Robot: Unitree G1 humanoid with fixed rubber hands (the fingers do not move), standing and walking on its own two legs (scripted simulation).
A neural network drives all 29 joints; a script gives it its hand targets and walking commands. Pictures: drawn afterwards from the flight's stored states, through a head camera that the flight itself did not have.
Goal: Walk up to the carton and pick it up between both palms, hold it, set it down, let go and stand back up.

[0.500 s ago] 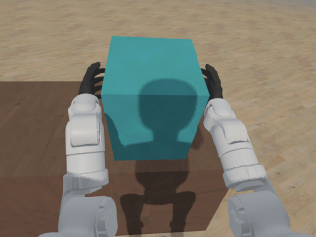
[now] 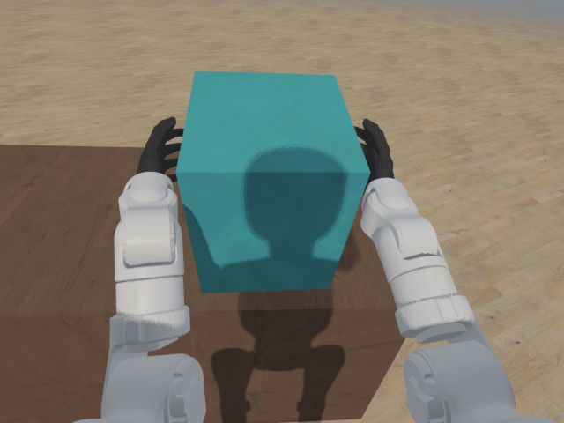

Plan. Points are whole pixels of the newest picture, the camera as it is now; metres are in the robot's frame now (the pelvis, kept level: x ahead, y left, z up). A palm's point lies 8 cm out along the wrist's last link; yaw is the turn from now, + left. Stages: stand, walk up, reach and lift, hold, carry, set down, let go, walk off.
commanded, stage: hold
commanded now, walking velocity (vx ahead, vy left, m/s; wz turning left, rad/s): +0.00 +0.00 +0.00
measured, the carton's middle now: (266, 186) +0.39 +0.00 +0.17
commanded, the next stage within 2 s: none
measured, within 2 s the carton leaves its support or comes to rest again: neither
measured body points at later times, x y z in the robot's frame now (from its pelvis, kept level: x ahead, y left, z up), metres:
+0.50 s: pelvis +0.00 +0.00 +0.00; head -0.07 +0.03 +0.44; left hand +0.36 +0.16 +0.21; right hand +0.37 -0.14 +0.22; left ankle +0.06 +0.12 -0.75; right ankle +0.00 -0.12 -0.75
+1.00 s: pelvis +0.00 +0.00 +0.00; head -0.06 +0.03 +0.45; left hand +0.37 +0.15 +0.22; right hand +0.37 -0.14 +0.22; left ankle +0.06 +0.12 -0.75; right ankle +0.00 -0.12 -0.75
